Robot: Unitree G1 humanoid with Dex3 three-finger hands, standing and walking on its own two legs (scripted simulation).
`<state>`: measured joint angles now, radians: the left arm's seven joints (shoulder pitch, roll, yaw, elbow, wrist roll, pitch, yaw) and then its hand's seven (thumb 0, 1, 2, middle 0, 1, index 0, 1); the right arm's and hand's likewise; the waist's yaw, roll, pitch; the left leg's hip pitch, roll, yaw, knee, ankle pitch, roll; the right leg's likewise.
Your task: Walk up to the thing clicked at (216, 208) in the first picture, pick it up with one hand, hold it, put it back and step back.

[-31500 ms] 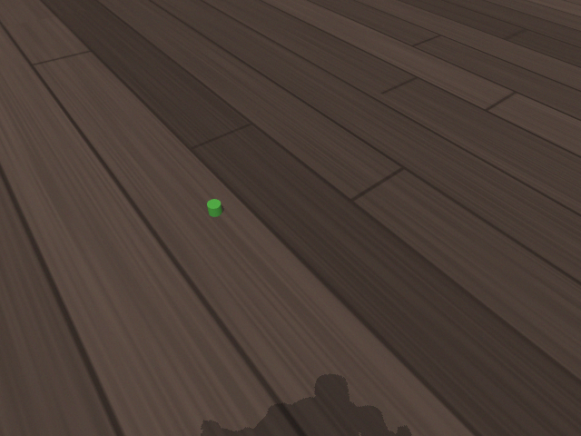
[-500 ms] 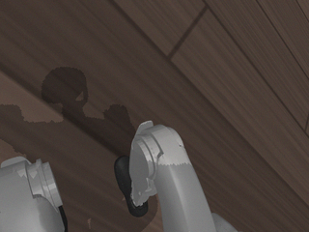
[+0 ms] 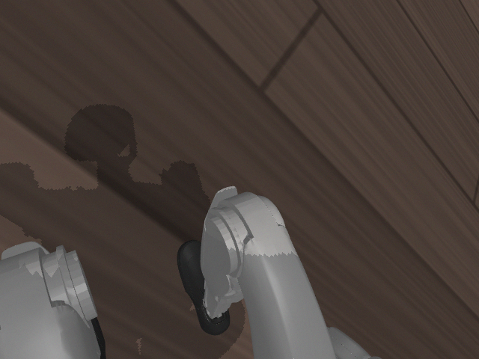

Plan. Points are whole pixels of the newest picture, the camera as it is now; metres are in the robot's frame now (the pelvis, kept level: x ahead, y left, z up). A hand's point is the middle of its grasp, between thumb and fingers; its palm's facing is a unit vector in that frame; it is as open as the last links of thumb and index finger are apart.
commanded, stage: open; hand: left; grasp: from above
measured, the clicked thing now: out of the picture +0.44 +0.32 -0.27
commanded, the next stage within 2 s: withdraw in 0.14 s
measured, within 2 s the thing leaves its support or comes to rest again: neither
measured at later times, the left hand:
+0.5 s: hand out of the picture +0.46 +0.32 -0.22, palm faces -0.33 -0.12 -0.94, open 13.9 cm
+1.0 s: hand out of the picture +0.40 +0.31 -0.09, palm faces -0.50 -0.10 -0.86, open 14.0 cm
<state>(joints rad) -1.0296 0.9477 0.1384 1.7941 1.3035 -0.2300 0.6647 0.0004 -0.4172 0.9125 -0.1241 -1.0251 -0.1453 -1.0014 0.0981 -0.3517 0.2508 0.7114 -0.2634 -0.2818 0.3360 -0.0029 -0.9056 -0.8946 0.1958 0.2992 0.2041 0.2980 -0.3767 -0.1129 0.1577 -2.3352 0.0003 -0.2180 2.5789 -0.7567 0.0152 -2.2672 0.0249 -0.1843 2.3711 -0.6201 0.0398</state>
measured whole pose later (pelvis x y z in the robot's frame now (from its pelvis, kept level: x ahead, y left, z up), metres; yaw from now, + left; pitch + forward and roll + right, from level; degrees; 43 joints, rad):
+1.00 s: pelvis -0.02 -0.01 +0.06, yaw +8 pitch +32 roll -7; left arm -0.96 0.69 -0.03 1.40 1.20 -0.23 0.26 0.00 -0.53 1.04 -0.09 -1.03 -0.09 -1.04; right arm 0.14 -0.33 0.07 0.69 -0.11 -0.05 0.16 0.00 -0.91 -0.90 0.20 0.30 0.20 0.30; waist -0.23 -0.01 -0.06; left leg -2.22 -0.02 -0.10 2.32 -0.66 0.00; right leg -2.19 -0.01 -0.09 2.22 -0.59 0.00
